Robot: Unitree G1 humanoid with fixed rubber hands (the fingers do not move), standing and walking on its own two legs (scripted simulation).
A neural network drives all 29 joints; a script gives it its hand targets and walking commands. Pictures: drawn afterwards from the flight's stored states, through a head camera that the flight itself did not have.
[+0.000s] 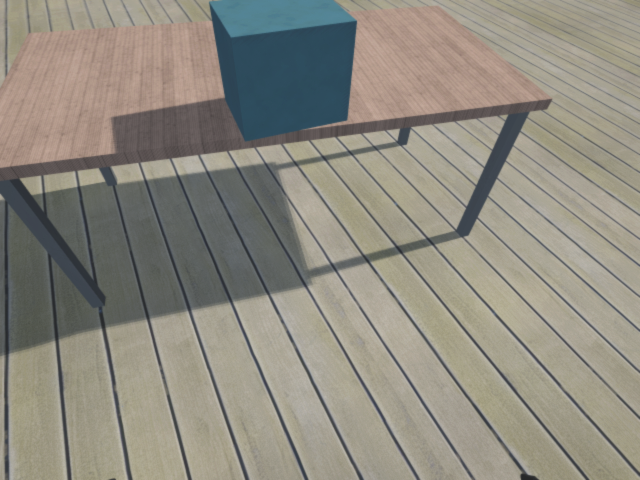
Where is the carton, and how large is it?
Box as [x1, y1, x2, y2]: [209, 0, 356, 141]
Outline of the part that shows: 209,1 225,99 245,141 346,120 356,26 355,19 332,0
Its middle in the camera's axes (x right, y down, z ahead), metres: -0.09 -0.46 +0.99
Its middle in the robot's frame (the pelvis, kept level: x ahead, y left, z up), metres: +1.05 +0.08 +0.00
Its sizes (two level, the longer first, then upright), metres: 0.290 0.214 0.254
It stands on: a table, 0.66 m high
